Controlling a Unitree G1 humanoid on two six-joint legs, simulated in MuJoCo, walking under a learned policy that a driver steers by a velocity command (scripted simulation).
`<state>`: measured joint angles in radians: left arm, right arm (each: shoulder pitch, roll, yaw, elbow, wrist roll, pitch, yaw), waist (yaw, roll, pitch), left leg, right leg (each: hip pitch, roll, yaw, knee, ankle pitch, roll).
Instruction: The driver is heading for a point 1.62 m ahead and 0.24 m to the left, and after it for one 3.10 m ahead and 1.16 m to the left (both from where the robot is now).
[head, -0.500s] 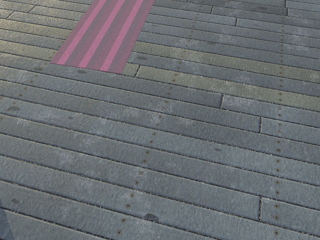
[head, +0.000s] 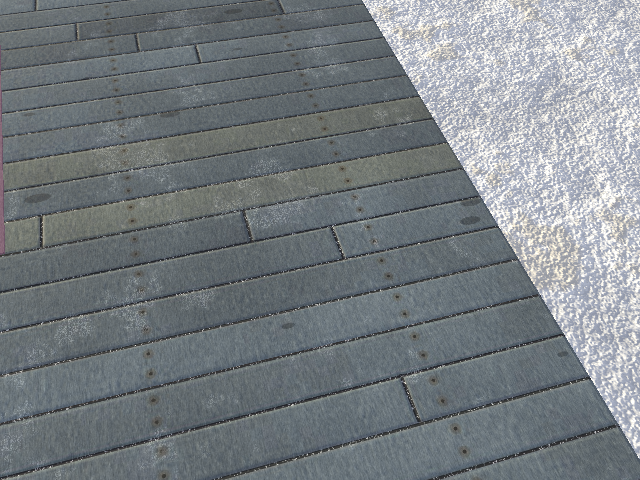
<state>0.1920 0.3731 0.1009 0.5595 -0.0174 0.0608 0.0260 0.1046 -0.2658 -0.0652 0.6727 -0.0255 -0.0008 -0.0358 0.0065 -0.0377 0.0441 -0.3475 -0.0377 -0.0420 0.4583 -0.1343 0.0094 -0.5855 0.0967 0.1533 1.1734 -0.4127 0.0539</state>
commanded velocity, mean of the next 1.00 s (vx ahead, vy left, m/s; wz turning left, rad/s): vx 0.01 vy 0.00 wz -0.21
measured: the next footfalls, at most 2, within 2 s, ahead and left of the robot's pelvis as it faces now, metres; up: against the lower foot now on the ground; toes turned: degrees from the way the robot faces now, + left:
right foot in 0.32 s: +0.00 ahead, -0.12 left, +0.00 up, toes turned -8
left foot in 0.58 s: +0.06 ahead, +0.12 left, +0.00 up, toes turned -10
